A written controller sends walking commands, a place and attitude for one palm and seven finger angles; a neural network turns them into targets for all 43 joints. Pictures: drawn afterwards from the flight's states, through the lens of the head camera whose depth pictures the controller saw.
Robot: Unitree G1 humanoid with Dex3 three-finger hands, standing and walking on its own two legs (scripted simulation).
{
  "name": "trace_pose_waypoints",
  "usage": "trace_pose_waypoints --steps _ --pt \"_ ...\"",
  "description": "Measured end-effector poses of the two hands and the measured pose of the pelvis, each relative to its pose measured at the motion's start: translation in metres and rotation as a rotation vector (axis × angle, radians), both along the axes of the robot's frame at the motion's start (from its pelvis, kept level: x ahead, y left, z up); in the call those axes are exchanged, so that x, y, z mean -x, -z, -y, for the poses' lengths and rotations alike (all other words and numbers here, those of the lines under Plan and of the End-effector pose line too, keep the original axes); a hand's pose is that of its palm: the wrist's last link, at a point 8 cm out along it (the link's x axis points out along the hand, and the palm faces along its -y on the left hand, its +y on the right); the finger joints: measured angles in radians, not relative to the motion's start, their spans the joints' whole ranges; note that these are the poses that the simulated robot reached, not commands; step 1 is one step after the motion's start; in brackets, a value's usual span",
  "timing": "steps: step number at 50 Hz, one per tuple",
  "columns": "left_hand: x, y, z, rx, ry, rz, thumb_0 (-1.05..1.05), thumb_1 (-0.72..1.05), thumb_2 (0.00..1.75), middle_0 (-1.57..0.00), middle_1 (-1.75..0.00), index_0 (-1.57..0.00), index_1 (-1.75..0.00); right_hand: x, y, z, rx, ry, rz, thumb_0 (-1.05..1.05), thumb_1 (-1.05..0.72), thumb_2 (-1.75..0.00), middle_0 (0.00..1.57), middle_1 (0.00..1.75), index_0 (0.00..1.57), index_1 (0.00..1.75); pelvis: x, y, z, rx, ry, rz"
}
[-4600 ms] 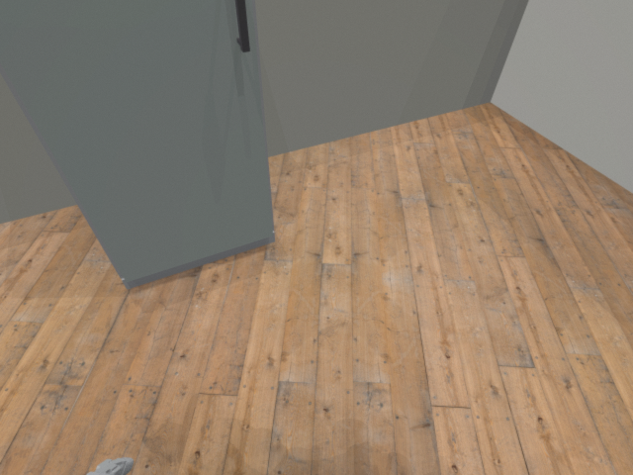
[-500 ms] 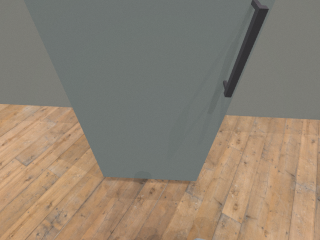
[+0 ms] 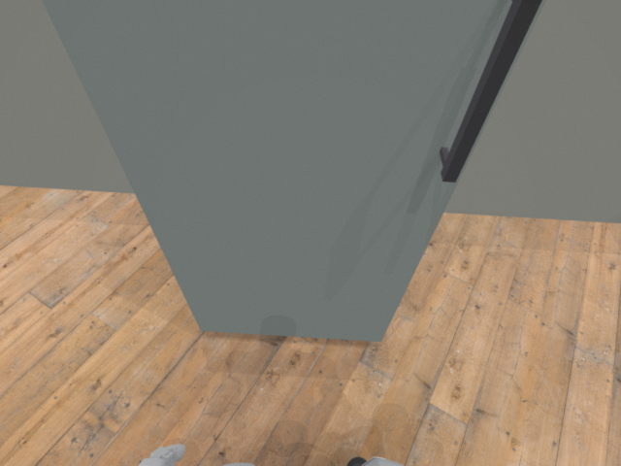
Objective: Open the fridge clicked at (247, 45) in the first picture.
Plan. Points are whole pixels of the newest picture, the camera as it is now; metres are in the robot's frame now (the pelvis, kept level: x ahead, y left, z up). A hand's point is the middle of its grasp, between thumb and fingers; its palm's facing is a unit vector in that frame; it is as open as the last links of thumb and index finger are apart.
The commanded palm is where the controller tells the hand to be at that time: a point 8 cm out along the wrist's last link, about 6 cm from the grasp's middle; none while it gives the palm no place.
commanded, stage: come to a stop and stand still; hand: right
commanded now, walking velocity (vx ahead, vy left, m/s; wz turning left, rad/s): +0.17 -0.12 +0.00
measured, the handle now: (476, 95) +0.51 -0.18 +0.21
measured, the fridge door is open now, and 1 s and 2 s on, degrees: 0 0 0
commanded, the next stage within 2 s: look again from close up in 0.98 s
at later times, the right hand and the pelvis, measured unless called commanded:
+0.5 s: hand out of the picture -0.05 -0.18 -0.17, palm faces +0.12 +0.98 -0.18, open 7.3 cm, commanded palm none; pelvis -0.03 -0.01 +0.01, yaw -2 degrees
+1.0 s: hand out of the picture -0.03 -0.20 -0.17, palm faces +0.04 +0.98 -0.19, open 7.3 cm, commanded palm none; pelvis -0.03 -0.03 +0.01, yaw -2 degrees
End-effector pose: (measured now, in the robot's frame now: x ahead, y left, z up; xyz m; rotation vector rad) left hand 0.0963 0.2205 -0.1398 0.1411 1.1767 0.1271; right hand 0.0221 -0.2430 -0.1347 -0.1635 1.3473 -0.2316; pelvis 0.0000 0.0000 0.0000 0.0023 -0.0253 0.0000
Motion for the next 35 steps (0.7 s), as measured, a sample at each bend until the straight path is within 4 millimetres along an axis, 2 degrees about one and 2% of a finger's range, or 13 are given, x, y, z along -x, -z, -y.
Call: trace_pose_waypoints --steps 2,4,11,16,21,25,28,35 --pt "0.015 0.009 -0.013 0.014 -0.018 -0.011 0.00 0.91 0.90 -0.21 -0.30 -0.20 -0.30 0.006 0.001 -0.006 0.025 -0.012 0.029 0.00 -0.91 -0.90 0.20 0.30 0.20 0.30 0.007 0.006 -0.010 0.017 -0.001 0.003" --pt "0.032 0.011 -0.024 0.023 -0.029 -0.044 0.00 0.91 0.90 -0.20 -0.30 -0.20 -0.30 0.015 -0.004 -0.016 0.029 -0.015 0.035 0.00 -0.91 -0.90 0.20 0.30 0.20 0.30 0.013 0.004 -0.017 0.014 0.011 0.016" --pt "0.089 -0.003 -0.046 0.010 -0.044 -0.154 0.00 0.91 0.90 -0.20 -0.30 -0.19 -0.30 0.034 -0.016 -0.044 -0.027 -0.008 0.032 0.00 -0.91 -0.90 0.20 0.30 0.20 0.30 0.018 -0.014 -0.026 0.034 0.012 -0.009" --pt "0.118 -0.008 -0.045 -0.024 -0.022 -0.246 0.00 0.91 0.90 -0.20 -0.30 -0.19 -0.30 0.049 -0.014 -0.038 -0.038 0.024 0.015 0.01 -0.93 -0.90 0.21 0.30 0.21 0.30 0.023 -0.015 -0.020 0.024 0.034 -0.027" --pt "0.121 -0.008 -0.026 -0.056 0.013 -0.256 0.01 0.91 0.90 -0.20 -0.30 -0.19 -0.30 0.072 -0.001 -0.021 -0.062 0.069 -0.035 0.01 -0.92 -0.90 0.21 0.30 0.21 0.30 0.027 -0.009 -0.001 -0.008 0.051 -0.031" --pt "0.116 -0.012 -0.001 -0.049 0.016 -0.229 0.01 0.91 0.90 -0.20 -0.30 -0.19 -0.30 0.082 0.007 -0.010 -0.083 0.071 -0.084 0.01 -0.91 -0.90 0.21 0.30 0.20 0.30 0.027 -0.010 0.010 0.000 0.041 -0.015" --pt "0.110 -0.012 0.016 -0.038 0.018 -0.206 0.01 0.92 0.90 -0.20 -0.30 -0.19 -0.30 0.081 0.008 -0.005 -0.094 0.058 -0.094 0.01 -0.91 -0.90 0.20 0.30 0.20 0.30 0.026 -0.011 0.017 -0.001 0.036 -0.007" --pt "0.110 -0.012 0.028 -0.039 -0.001 -0.192 0.02 0.94 0.90 -0.20 -0.30 -0.20 -0.30 0.067 0.008 0.001 -0.104 0.024 -0.072 0.00 -0.91 -0.90 0.20 0.30 0.20 0.30 0.025 -0.012 0.029 -0.001 0.029 0.006"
